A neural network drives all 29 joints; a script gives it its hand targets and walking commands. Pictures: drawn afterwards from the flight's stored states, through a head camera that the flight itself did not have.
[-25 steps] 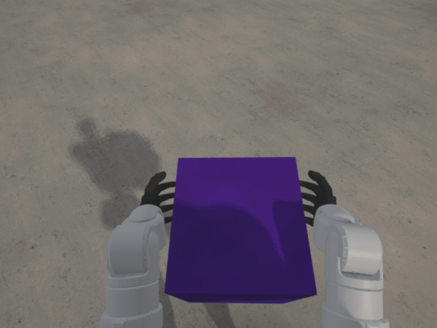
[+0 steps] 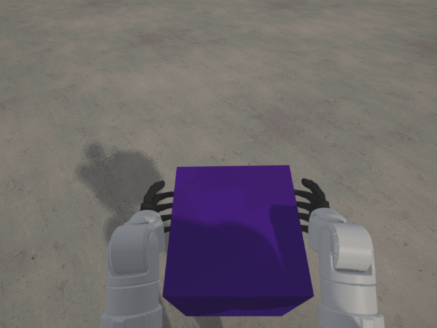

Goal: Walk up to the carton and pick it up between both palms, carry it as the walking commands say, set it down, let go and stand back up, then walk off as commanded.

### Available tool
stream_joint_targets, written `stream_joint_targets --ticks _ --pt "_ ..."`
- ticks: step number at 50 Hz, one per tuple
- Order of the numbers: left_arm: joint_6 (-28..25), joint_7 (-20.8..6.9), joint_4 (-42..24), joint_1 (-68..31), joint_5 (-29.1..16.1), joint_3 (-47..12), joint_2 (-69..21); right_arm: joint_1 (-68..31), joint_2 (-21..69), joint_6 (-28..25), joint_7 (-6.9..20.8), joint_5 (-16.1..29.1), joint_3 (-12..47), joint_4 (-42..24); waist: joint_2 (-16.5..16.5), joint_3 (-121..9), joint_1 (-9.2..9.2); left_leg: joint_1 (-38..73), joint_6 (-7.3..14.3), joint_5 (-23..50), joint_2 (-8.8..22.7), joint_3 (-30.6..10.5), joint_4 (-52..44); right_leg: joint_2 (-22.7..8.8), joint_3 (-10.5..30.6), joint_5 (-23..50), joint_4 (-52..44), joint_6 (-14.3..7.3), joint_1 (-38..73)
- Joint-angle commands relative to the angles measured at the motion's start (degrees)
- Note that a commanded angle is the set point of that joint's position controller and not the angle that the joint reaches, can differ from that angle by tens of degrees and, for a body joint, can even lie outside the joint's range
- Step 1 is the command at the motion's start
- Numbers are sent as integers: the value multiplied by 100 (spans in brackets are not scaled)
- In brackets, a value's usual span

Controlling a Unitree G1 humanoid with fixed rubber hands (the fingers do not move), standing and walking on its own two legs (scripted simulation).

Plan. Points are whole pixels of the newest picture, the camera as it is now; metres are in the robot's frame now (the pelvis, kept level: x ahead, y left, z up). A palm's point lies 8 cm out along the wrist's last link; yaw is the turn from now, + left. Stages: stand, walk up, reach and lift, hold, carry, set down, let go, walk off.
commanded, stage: carry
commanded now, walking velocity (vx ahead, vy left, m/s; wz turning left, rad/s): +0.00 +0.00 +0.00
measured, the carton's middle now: (233, 247) +0.27 +0.00 +0.01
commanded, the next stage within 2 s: none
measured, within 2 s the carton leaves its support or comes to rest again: neither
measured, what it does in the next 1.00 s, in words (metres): shifts its weight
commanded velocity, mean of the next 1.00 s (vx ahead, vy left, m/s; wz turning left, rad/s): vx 0.00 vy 0.00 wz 0.00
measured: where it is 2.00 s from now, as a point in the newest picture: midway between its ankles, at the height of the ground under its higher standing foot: outside the picture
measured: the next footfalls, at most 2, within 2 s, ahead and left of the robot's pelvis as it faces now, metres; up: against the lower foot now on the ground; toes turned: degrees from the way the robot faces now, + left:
none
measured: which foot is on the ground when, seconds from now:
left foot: down 0.00-1.00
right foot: down 0.00-1.00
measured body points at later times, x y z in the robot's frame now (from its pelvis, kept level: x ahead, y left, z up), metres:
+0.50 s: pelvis +0.01 +0.03 +0.00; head -0.01 +0.03 +0.45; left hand +0.29 +0.18 +0.08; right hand +0.29 -0.11 +0.08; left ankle +0.01 +0.12 -0.74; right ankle +0.06 -0.05 -0.74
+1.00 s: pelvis +0.02 +0.05 +0.00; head +0.00 +0.05 +0.45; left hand +0.31 +0.19 +0.06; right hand +0.31 -0.10 +0.06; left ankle +0.01 +0.12 -0.74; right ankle +0.06 -0.05 -0.74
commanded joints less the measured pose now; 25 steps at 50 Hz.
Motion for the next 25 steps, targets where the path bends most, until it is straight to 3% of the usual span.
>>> stream_joint_targets --ticks 1,14,25 --pt "-118 -1584 -351 -2813 -2532 -3848 -5525 -2874 5588 -4 1622 2663 4098 -323 -237 -1070 46 223 156 -316 319 -461 -257 -1270 1382 -1043 -829 412 485" --pt "-191 -1546 -398 -2734 -2492 -3839 -5523 -2716 5503 -68 1584 2567 4001 -438 -93 -1267 50 275 305 346 507 -675 -355 -1109 1157 114 5 134 580" --pt "-338 -1533 -233 -2712 -2356 -3713 -5483 -2671 5413 -221 1569 2412 3813 -262 -23 -1245 71 293 376 609 594 -739 -403 -1064 1032 246 241 138 537"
